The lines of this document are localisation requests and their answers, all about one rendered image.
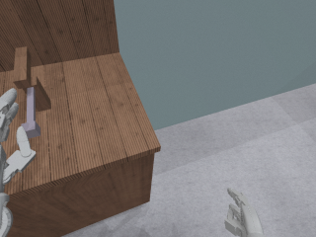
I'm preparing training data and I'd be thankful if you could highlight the robot right hand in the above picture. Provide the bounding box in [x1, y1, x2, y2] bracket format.
[224, 188, 265, 237]

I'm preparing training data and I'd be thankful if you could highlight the tap lever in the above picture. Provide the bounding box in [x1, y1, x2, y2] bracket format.
[21, 87, 40, 139]

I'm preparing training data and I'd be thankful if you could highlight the robot left forearm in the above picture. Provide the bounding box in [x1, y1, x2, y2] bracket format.
[0, 193, 14, 237]

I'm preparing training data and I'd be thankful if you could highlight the counter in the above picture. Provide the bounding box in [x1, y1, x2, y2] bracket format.
[0, 0, 161, 237]

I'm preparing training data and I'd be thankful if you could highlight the robot left hand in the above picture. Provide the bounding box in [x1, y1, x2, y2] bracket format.
[0, 88, 36, 194]

